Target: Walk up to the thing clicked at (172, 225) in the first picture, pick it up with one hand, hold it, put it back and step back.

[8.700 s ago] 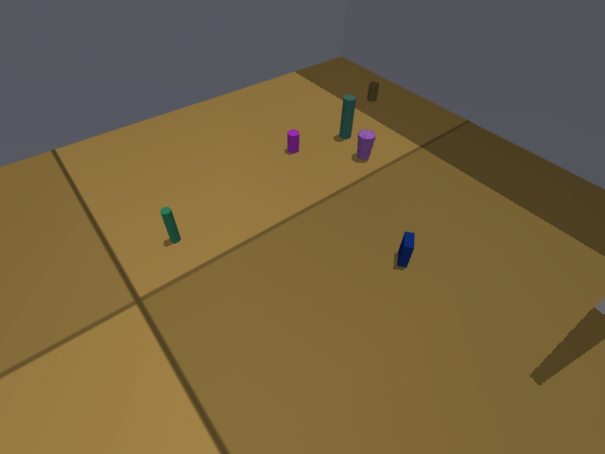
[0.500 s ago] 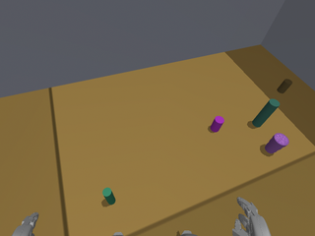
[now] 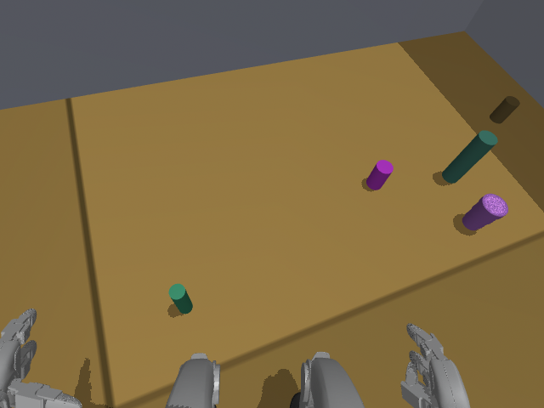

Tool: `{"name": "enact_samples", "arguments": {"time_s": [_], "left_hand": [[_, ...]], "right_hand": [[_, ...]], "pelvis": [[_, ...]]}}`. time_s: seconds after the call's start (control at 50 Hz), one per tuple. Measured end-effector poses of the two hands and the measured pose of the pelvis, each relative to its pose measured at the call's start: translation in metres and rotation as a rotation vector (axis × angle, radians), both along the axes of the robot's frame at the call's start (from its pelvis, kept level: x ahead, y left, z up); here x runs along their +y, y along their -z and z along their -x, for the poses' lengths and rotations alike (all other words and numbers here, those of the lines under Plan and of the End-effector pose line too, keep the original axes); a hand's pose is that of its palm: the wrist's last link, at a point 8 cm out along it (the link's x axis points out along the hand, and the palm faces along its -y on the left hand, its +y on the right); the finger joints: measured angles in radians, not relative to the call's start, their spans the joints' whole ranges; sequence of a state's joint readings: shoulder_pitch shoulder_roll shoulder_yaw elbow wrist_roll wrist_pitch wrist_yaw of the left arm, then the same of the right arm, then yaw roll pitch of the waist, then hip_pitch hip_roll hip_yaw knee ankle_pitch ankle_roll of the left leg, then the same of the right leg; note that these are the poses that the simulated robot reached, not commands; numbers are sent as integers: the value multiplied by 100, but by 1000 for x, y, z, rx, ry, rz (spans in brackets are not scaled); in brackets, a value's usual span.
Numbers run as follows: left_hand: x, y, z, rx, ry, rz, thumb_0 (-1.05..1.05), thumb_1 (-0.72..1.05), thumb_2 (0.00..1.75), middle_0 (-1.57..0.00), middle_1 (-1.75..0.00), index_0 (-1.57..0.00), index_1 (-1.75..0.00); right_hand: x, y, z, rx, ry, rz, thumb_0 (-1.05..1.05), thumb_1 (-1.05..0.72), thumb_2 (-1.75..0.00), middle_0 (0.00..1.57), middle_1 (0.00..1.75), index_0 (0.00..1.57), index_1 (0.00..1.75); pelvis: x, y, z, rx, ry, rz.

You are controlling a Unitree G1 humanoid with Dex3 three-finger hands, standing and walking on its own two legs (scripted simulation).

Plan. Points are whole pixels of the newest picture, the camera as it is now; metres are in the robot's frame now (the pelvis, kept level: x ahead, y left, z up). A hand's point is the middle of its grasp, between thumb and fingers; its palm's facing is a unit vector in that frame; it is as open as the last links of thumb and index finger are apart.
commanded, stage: go down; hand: left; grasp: from the side
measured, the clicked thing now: (181, 299) +0.41 +0.21 -0.55
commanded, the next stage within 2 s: approach in 1.68 s
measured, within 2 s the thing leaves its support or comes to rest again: neither
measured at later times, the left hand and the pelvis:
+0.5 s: hand (57, 318) +0.29 +0.36 -0.18, palm faces +0.15 -0.97 -0.17, open 17.3 cm; pelvis -0.04 -0.01 -0.14, yaw -1 degrees
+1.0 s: hand (60, 304) +0.32 +0.38 -0.22, palm faces +0.12 -0.99 -0.12, open 17.4 cm; pelvis -0.06 +0.00 -0.21, yaw -3 degrees
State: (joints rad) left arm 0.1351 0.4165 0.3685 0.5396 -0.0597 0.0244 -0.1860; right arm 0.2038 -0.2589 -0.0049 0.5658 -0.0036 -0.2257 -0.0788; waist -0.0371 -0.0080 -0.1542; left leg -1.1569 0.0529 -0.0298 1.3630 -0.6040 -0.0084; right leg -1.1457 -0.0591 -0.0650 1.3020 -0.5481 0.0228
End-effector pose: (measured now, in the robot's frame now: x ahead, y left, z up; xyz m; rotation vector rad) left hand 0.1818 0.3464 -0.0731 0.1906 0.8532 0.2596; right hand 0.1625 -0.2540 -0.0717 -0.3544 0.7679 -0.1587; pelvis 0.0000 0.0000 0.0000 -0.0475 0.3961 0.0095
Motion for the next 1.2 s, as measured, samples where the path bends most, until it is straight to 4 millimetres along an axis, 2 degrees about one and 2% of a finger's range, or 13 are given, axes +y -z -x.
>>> {"name": "enact_samples", "arguments": {"time_s": [0.18, 0.34, 0.48, 0.68, 0.9, 1.2], "left_hand": [[26, 43, -51, -248, 81, 13, -1, -52, 4, -8, -7, -7, -7], [43, 71, -64, -334, 88, 24, -2, -52, 6, -7, -7, -6, -8], [57, 90, -76, -426, 98, 29, -2, -50, 6, -6, -7, -5, -8], [68, 113, -95, -503, 130, 51, -2, -49, 5, -6, -6, -6, -6], [80, 130, -104, -558, 137, 61, -2, -51, 3, -6, -4, -5, -5], [86, 147, -117, -625, 147, 70, -2, -51, 4, -5, -4, -4, -5]], "right_hand": [[-14, 75, 19, 107, -13, 38, 1, -92, -90, 21, 30, 20, 30], [-16, 131, 40, 203, -24, 26, 1, -90, -90, 21, 30, 20, 29], [-19, 167, 54, 251, -50, 44, 1, -90, -90, 21, 30, 21, 29], [-26, 196, 69, 280, -57, 82, 1, -91, -90, 21, 30, 21, 29], [-28, 221, 82, 305, -66, 104, 1, -92, -90, 21, 30, 21, 29], [-28, 253, 92, 328, -81, 110, 1, -93, -91, 21, 30, 21, 29]], "pelvis": [[-1, 64, 19, 103, 8, 4], [-3, 103, 31, 157, 13, 7], [-5, 135, 43, 180, 15, 14], [-4, 170, 54, 188, 22, 31], [-1, 198, 60, 185, 27, 41], [-1, 230, 66, 176, 31, 46]]}}
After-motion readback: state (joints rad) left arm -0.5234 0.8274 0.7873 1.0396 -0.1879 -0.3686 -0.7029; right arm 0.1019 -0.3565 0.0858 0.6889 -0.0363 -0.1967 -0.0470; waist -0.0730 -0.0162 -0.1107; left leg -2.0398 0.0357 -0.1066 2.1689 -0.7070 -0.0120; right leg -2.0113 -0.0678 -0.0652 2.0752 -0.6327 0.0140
